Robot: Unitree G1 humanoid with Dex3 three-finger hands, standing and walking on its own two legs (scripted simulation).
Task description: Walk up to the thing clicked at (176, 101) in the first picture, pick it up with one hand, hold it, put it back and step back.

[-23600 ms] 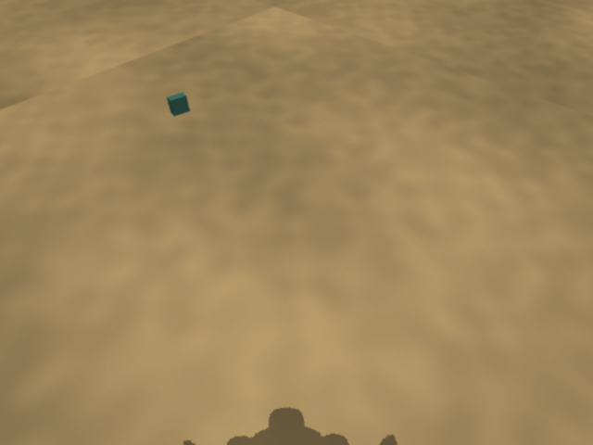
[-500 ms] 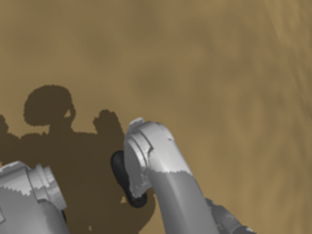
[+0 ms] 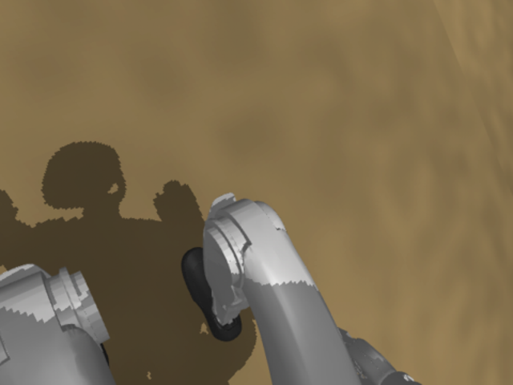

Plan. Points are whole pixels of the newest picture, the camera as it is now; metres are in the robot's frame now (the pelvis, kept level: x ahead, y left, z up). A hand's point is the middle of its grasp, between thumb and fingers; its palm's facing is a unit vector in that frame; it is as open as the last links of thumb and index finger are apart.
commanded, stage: close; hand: left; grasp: from above
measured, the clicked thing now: out of the picture +0.50 +0.32 -0.26
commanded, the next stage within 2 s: settle in 0.72 s
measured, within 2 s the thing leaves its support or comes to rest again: leaves its support in 1.16 s
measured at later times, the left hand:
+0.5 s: hand out of the picture +0.48 +0.32 -0.23, palm faces -0.45 -0.10 -0.89, open 8.9 cm
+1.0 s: hand out of the picture +0.48 +0.32 -0.23, palm faces -0.46 -0.10 -0.88, open 8.7 cm
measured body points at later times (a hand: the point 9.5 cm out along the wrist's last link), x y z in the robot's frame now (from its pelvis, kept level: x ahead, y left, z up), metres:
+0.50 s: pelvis +0.00 +0.00 +0.00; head +0.28 +0.14 +0.33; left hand +0.50 +0.33 -0.18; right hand +0.05 -0.25 -0.05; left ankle +0.06 +0.12 -0.28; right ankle +0.13 -0.12 -0.28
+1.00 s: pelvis +0.00 +0.00 +0.00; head +0.28 +0.14 +0.33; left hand +0.50 +0.33 -0.18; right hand +0.04 -0.25 -0.04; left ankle +0.06 +0.12 -0.28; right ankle +0.13 -0.12 -0.28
